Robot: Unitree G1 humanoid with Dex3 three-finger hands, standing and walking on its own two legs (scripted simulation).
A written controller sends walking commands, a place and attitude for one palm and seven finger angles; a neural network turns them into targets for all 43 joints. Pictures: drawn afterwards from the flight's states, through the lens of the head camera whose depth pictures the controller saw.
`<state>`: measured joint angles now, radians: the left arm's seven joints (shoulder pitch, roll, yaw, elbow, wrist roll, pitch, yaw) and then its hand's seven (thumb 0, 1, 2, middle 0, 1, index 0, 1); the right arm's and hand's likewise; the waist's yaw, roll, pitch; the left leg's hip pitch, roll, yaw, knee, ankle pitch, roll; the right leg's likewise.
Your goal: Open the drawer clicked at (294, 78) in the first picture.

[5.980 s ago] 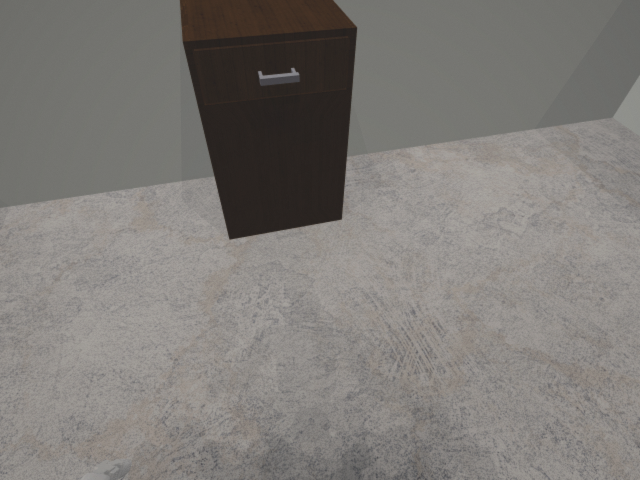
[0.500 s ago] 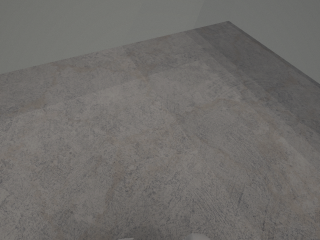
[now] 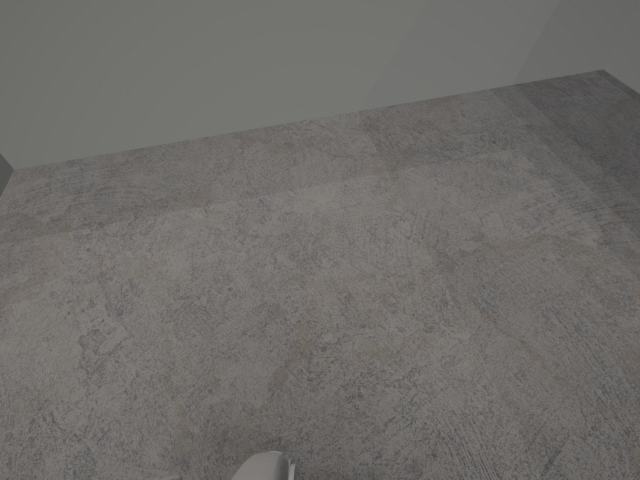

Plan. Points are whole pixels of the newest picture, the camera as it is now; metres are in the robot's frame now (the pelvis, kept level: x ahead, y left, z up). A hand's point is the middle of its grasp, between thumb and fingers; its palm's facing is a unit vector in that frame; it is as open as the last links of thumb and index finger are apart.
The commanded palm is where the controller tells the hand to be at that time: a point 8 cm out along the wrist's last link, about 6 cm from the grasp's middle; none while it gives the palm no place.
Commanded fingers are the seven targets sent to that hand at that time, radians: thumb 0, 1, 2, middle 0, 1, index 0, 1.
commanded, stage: turn to face it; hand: left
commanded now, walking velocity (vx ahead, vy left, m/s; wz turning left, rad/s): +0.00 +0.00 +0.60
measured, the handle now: out of the picture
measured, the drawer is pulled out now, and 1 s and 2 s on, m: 0.00 0.00 0.00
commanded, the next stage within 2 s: none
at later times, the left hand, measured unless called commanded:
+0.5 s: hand out of the picture -0.01 +0.28 -0.17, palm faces +0.34 -0.90 -0.27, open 7.4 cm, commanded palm none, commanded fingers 0.00 0.90 0.90 -0.20 -0.30 -0.20 -0.30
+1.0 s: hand out of the picture -0.01 +0.21 -0.14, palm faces +0.56 -0.77 -0.29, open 7.4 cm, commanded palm none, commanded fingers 0.00 0.90 0.90 -0.20 -0.30 -0.20 -0.30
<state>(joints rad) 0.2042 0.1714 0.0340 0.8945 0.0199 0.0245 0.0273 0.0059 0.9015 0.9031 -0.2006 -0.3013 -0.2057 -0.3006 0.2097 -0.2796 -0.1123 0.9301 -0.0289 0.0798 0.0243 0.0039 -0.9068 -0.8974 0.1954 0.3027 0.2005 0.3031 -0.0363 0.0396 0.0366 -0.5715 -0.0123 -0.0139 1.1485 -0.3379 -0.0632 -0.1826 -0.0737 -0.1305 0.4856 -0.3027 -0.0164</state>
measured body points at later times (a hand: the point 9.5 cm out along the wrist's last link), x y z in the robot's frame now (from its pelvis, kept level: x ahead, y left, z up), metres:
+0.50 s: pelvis +0.00 +0.04 -0.01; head +0.04 +0.07 +0.44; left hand -0.03 +0.33 -0.15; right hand +0.19 -0.17 -0.13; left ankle -0.04 +0.14 -0.74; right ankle +0.02 -0.11 -0.66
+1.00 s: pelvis +0.03 -0.01 +0.00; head +0.07 -0.01 +0.45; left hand -0.04 +0.25 -0.12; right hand +0.23 -0.19 -0.16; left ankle -0.08 +0.11 -0.65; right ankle +0.07 -0.09 -0.74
